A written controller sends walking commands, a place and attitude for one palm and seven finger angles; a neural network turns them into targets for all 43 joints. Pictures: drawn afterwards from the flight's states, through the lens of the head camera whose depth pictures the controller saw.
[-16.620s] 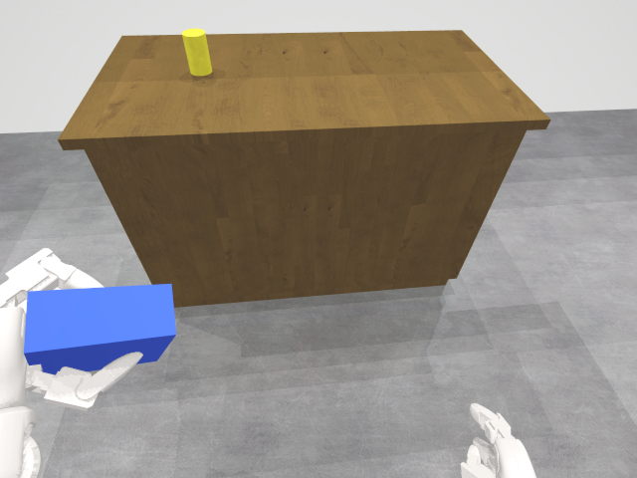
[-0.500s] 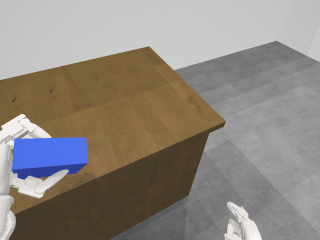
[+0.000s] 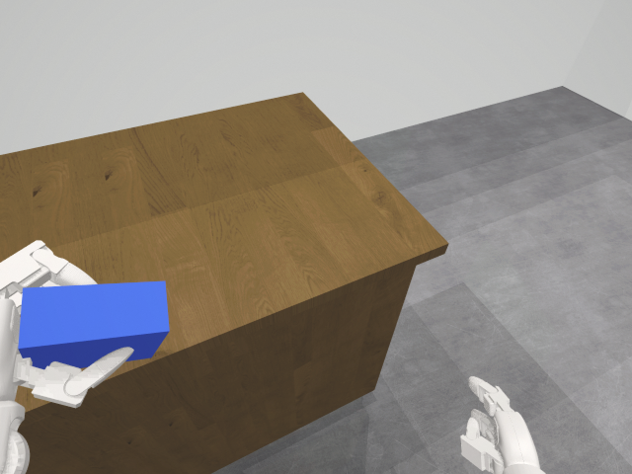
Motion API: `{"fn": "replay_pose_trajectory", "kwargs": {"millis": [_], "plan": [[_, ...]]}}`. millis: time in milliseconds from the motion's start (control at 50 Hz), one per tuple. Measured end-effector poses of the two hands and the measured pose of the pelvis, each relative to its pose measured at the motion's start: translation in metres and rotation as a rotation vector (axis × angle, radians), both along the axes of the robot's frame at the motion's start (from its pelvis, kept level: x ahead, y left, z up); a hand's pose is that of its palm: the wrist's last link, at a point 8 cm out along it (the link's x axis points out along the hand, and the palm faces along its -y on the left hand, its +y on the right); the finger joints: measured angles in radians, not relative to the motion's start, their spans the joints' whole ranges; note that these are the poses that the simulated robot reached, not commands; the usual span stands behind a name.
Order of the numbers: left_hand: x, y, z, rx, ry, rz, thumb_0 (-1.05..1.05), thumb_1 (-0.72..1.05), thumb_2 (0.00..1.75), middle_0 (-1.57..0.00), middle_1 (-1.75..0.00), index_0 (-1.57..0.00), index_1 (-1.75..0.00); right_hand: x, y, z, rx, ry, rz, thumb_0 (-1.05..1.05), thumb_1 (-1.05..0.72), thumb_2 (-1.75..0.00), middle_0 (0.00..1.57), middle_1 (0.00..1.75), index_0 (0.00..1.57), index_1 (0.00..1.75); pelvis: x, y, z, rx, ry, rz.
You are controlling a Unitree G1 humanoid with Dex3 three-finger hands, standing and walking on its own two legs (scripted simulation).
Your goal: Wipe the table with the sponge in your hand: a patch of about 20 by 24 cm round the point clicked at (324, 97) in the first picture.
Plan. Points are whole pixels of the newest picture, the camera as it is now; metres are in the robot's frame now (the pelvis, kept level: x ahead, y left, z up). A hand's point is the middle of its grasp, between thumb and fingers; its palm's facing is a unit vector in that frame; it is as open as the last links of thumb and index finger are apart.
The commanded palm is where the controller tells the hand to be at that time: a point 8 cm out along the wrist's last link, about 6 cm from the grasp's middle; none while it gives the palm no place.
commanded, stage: come to a stop and stand still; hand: left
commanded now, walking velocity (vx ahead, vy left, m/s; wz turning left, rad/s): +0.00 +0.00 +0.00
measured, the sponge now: (117, 326) +0.22 +0.22 +0.14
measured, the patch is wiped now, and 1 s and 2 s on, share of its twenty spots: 0.00 0.00 0.00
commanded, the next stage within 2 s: look again from close up in 0.38 s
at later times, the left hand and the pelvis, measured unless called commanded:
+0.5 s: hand (53, 298) +0.23 +0.28 +0.17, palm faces +0.37 -0.78 -0.51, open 9.3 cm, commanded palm +0.16 +0.30 +0.18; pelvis +0.00 +0.01 +0.00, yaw +1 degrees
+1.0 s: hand (71, 262) +0.27 +0.28 +0.18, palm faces +0.38 -0.84 -0.39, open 9.3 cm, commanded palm +0.19 +0.30 +0.18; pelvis +0.03 +0.03 +0.00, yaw -1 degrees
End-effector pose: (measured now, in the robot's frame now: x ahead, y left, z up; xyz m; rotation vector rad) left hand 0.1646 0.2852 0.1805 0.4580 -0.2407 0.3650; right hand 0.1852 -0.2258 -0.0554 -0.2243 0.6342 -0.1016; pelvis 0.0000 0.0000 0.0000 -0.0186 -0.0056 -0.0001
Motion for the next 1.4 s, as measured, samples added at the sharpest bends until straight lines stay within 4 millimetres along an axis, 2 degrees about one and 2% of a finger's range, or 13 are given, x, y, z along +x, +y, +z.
{"fn": "replay_pose_trajectory", "kwargs": {"millis": [160,320,460,520,580,640,760,840,960,1040,1160,1280,1400], "plan": [[-0.007,0.012,-0.014,-0.07,0.001,0.032,0.0,-0.44,1.04,-0.81,-1.4,-0.81,-1.4,-0.04,0.011,-0.009,-0.021,0.089,-0.002,0.01,-0.9,-0.9,0.2,0.29,0.21,0.3,-0.01,0.009,0.003,-0.004,-0.012,0.003],[0.009,0.012,0.002,0.005,-0.02,-0.023,0.0,-0.44,1.05,-0.81,-1.4,-0.81,-1.4,-0.055,0.024,-0.016,0.018,0.11,-0.019,0.01,-0.9,-0.9,0.2,0.3,0.21,0.3,-0.01,0.016,0.006,0.01,-0.003,-0.005],[0.013,0.015,-0.002,0.021,0.031,-0.028,0.0,-0.44,1.05,-0.81,-1.4,-0.81,-1.4,-0.043,0.024,-0.019,0.031,0.119,-0.024,0.01,-0.9,-0.9,0.2,0.3,0.21,0.3,0.003,0.017,0.006,0.003,0.006,-0.005],[0.03,0.038,0.02,0.187,-0.043,-0.006,0.0,-0.44,1.05,-0.82,-1.4,-0.81,-1.39,-0.035,0.023,-0.021,-0.006,0.139,0.046,0.01,-0.9,-0.9,0.2,0.3,0.21,0.3,-0.003,0.012,0.002,-0.002,0.015,0.017],[0.047,0.06,0.038,0.181,-0.133,0.062,0.0,-0.44,1.05,-0.82,-1.4,-0.81,-1.4,-0.025,0.02,-0.024,0.001,0.147,0.072,0.01,-0.9,-0.9,0.2,0.3,0.21,0.3,-0.007,0.012,0.001,0.001,0.023,0.004],[0.053,0.045,0.029,0.121,-0.104,0.022,0.0,-0.44,1.05,-0.81,-1.4,-0.81,-1.4,-0.018,0.016,-0.022,0.047,0.1,0.031,0.01,-0.9,-0.9,0.2,0.3,0.21,0.3,-0.002,0.019,0.001,0.002,0.034,-0.029],[0.049,-0.007,-0.02,0.016,0.099,-0.195,0.0,-0.44,1.05,-0.81,-1.4,-0.81,-1.4,-0.011,0.016,-0.013,0.044,0.063,-0.045,0.01,-0.9,-0.9,0.2,0.3,0.21,0.3,0.018,0.025,0.001,0.008,0.036,-0.054],[0.055,0.011,-0.029,0.024,0.104,-0.151,0.0,-0.44,1.05,-0.82,-1.4,-0.81,-1.4,-0.005,0.019,-0.009,-0.002,0.089,-0.034,0.01,-0.9,-0.9,0.2,0.29,0.2,0.3,0.024,0.02,0.0,0.008,0.032,-0.035],[0.063,0.036,0.001,0.047,-0.06,-0.042,-0.01,-0.44,1.05,-0.82,-1.4,-0.81,-1.4,0.012,0.026,-0.006,-0.022,0.077,0.023,0.01,-0.9,-0.9,0.2,0.29,0.21,0.3,0.026,0.024,-0.001,-0.007,0.033,-0.022],[0.058,0.024,0.012,0.059,-0.109,-0.099,0.0,-0.44,1.05,-0.81,-1.4,-0.81,-1.4,0.021,0.032,-0.004,-0.008,0.036,0.032,0.01,-0.9,-0.9,0.2,0.3,0.21,0.3,0.025,0.03,-0.003,-0.006,0.041,-0.021],[0.035,0.026,-0.003,0.096,0.014,-0.133,0.0,-0.44,1.05,-0.81,-1.4,-0.81,-1.4,0.018,0.043,-0.008,0.013,0.023,0.029,0.01,-0.9,-0.9,0.2,0.29,0.21,0.3,0.012,0.037,-0.007,-0.002,0.046,0.004],[-0.005,0.05,-0.01,0.097,0.04,-0.043,0.0,-0.44,1.05,-0.81,-1.4,-0.81,-1.4,-0.006,0.053,-0.016,0.001,0.072,0.063,0.01,-0.9,-0.9,0.2,0.3,0.21,0.3,-0.012,0.038,-0.01,-0.01,0.032,0.024],[-0.033,0.056,-0.005,0.02,-0.068,0.025,0.0,-0.44,1.05,-0.82,-1.4,-0.81,-1.4,-0.034,0.06,-0.014,-0.011,0.08,0.083,0.01,-0.9,-0.9,0.2,0.3,0.21,0.3,-0.028,0.043,-0.007,-0.01,-0.007,0.016]]}}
